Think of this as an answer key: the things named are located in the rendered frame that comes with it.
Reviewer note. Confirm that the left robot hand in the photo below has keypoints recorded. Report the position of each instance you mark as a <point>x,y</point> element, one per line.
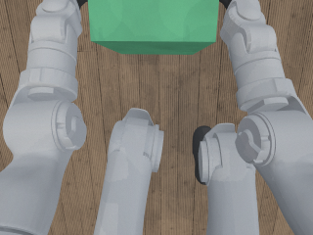
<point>81,2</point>

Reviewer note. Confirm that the right robot forearm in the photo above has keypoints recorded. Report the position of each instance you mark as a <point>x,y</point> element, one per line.
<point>256,61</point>

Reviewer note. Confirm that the robot right upper arm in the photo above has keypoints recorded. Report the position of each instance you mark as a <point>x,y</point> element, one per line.
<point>280,146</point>

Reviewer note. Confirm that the robot left upper arm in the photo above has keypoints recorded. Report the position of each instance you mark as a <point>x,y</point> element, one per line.
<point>41,136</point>

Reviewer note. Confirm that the carton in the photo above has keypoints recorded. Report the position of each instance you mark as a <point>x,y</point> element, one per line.
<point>153,27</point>

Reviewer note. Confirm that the robot left thigh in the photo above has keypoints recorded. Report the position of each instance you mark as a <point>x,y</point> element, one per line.
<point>127,179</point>

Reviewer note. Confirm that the left robot shin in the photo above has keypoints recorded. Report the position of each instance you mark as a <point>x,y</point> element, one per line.
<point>118,129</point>

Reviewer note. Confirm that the left robot forearm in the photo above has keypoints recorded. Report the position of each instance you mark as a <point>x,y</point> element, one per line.
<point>51,54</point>

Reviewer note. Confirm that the right robot hand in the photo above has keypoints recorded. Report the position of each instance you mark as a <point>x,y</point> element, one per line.
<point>226,3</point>

